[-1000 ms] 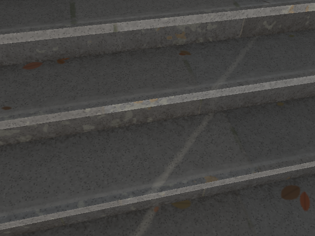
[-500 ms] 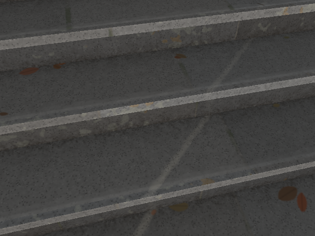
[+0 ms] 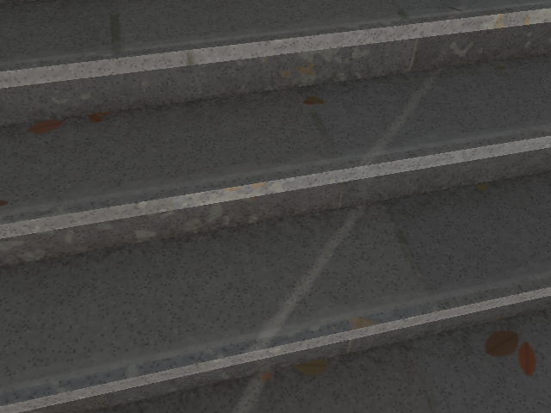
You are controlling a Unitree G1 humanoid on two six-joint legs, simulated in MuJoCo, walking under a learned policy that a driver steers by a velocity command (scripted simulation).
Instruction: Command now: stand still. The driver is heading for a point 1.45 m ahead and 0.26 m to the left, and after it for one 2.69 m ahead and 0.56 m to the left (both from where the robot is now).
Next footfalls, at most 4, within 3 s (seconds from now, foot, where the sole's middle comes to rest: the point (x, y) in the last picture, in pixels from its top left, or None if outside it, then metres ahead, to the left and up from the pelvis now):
0.94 left None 0.35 0.12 -0.62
1.42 right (291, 285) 0.69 -0.01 -0.47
2.00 left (178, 289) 0.68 0.23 -0.47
2.74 left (142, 166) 0.90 0.32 -0.31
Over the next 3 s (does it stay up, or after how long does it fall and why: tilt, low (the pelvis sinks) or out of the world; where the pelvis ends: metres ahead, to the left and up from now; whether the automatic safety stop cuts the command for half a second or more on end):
stays up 0.89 0.23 0.44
